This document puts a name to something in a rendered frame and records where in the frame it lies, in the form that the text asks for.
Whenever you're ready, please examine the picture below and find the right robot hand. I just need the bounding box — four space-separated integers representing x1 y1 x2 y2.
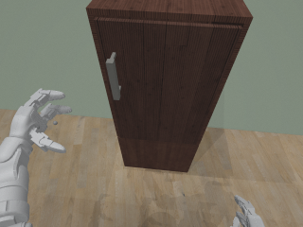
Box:
230 195 265 227

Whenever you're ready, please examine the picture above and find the cupboard door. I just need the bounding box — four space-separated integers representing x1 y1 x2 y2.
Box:
94 17 242 145

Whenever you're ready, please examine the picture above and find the handle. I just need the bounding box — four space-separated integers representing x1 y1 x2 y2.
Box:
105 52 121 100

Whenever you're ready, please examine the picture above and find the left robot hand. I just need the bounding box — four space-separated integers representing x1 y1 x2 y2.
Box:
9 88 72 153

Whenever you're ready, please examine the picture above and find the left robot forearm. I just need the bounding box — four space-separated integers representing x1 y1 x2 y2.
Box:
0 136 33 227

